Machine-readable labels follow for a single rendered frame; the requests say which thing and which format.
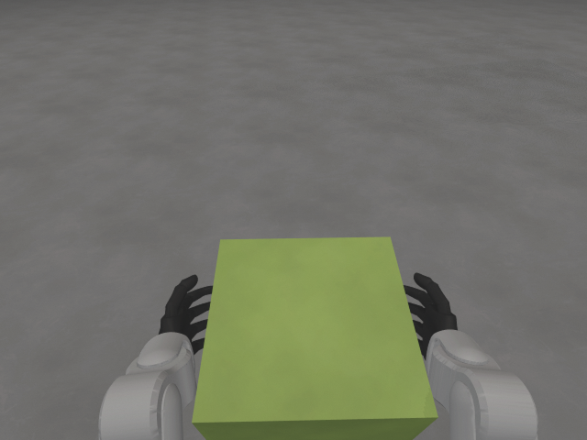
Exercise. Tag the robot left hand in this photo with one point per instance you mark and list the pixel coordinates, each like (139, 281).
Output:
(178, 315)

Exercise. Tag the robot right hand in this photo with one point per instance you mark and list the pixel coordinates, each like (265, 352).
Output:
(436, 315)

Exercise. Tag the robot left forearm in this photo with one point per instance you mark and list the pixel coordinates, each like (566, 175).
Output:
(148, 402)

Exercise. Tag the carton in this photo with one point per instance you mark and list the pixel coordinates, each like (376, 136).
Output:
(311, 339)

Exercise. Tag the robot right forearm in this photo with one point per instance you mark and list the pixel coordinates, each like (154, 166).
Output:
(483, 401)

